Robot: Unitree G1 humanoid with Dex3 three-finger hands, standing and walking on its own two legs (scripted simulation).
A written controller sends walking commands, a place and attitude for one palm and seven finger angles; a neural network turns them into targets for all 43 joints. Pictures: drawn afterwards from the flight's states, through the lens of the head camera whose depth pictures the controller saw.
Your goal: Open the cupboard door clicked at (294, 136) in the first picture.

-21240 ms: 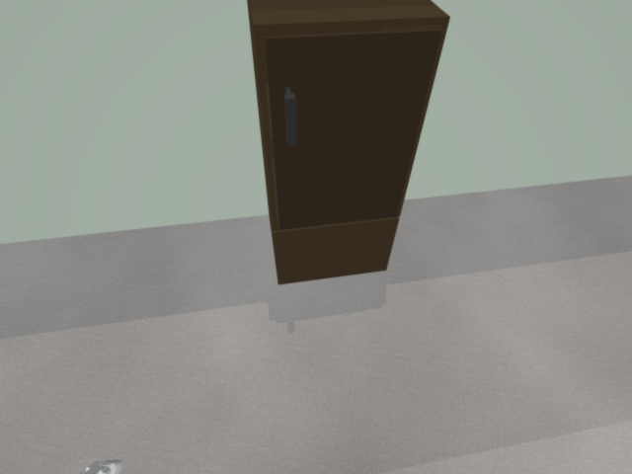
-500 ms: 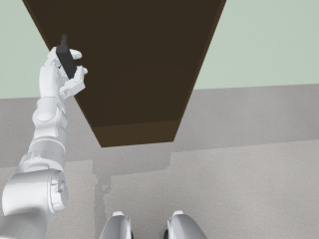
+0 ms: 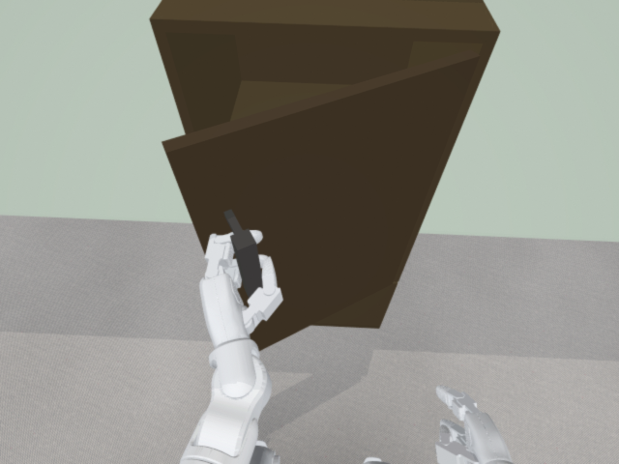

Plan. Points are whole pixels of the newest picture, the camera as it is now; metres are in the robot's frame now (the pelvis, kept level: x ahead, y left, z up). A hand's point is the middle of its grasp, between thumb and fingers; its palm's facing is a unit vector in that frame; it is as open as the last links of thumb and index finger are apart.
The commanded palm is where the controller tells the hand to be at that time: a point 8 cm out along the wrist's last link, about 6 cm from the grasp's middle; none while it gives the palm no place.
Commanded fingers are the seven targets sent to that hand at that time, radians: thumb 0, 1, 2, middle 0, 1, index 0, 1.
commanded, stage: pull the door open along its arc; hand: left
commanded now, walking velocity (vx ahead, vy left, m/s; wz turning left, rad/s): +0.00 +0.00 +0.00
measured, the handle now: (243, 255) +0.37 +0.11 +0.06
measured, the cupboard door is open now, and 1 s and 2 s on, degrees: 31 42 46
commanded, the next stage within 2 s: open thumb and fingers to let go in 0.24 s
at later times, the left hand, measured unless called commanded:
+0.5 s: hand (307, 331) +0.27 +0.02 +0.06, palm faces +0.36 -0.93 -0.02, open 6.6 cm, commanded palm +0.22 +0.06 +0.05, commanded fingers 0.00 0.27 0.63 -0.35 -1.28 -0.35 -1.28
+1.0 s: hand (303, 330) +0.27 +0.03 +0.05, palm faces +0.35 -0.94 -0.02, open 14.2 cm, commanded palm +0.23 +0.05 +0.05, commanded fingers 0.00 -0.50 0.30 -0.20 -0.60 -0.20 -0.60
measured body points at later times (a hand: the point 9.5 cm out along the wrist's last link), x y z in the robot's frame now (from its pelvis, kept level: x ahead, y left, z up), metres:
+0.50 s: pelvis -0.01 -0.06 +0.00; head +0.02 -0.08 +0.45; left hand +0.24 +0.07 +0.06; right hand +0.18 -0.27 -0.10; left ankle +0.01 +0.11 -0.67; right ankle -0.02 -0.11 -0.67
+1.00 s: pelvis -0.01 -0.05 +0.00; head +0.03 -0.07 +0.45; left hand +0.25 +0.07 +0.06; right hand +0.18 -0.26 -0.10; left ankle +0.01 +0.11 -0.67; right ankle -0.02 -0.11 -0.67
